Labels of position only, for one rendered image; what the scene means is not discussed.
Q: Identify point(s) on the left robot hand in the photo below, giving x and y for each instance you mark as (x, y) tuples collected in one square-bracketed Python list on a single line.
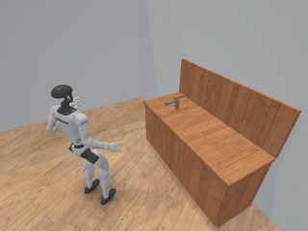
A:
[(74, 102)]

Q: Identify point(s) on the right robot upper arm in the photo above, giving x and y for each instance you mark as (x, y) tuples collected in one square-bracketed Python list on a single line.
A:
[(82, 121)]

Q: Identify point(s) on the right robot hand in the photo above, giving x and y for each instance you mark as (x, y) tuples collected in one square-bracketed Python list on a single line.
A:
[(114, 146)]

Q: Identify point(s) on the robot right forearm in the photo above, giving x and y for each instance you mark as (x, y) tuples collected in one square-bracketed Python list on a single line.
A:
[(98, 144)]

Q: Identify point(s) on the robot left shin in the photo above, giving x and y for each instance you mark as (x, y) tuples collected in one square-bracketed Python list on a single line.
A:
[(89, 175)]

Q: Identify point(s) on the left robot thigh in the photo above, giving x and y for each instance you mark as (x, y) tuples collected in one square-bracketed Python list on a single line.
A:
[(87, 164)]

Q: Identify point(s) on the left robot upper arm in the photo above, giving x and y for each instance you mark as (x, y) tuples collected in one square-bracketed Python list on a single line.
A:
[(52, 120)]

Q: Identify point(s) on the tap lever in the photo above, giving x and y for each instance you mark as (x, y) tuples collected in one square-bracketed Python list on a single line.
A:
[(170, 102)]

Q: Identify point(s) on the counter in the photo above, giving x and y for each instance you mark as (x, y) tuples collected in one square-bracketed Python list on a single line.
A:
[(219, 138)]

